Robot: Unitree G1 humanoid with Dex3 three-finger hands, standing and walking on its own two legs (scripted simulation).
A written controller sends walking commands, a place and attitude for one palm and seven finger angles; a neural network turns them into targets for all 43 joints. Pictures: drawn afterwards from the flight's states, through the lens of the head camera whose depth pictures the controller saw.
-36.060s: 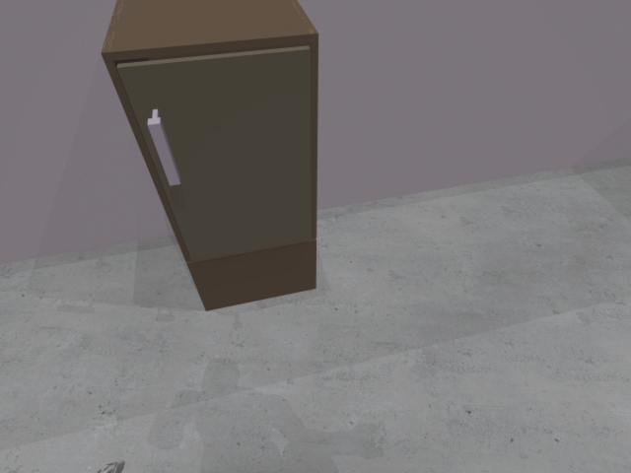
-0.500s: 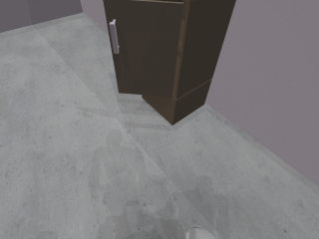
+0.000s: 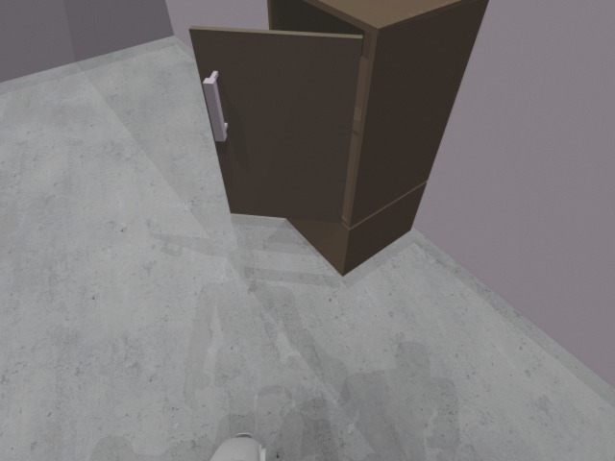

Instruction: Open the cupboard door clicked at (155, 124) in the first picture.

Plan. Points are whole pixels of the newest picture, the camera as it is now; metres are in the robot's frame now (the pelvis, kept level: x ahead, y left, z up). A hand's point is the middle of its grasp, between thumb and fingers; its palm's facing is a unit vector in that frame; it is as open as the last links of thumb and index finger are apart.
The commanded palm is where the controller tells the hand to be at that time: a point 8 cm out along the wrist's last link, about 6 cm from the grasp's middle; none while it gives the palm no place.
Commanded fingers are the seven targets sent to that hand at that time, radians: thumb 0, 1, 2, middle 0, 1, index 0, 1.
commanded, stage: take the last steps up to it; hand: left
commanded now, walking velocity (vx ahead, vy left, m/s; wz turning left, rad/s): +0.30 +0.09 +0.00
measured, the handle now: (218, 106) +0.87 +0.29 -0.03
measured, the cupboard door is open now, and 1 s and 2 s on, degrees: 46 46 46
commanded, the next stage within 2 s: come to a stop and stand still in 0.62 s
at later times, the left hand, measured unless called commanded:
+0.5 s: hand (171, 382) +0.25 +0.25 -0.17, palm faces -0.01 -0.98 -0.19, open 7.3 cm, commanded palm none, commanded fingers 0.00 0.90 0.90 -0.20 -0.30 -0.20 -0.30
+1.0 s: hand (189, 342) +0.34 +0.25 -0.20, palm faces +0.02 -0.98 -0.19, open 7.3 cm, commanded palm none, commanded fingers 0.00 0.90 0.90 -0.20 -0.30 -0.20 -0.30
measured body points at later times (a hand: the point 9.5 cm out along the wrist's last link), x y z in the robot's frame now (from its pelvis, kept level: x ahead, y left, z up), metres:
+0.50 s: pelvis +0.17 +0.07 +0.00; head +0.19 +0.07 +0.45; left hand +0.26 +0.30 -0.15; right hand +0.15 -0.17 -0.16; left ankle +0.15 +0.15 -0.75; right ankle +0.24 -0.07 -0.71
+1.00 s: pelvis +0.30 +0.07 -0.02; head +0.32 +0.09 +0.43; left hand +0.34 +0.30 -0.18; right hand +0.34 -0.17 -0.16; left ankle +0.34 +0.18 -0.75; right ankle +0.26 -0.06 -0.75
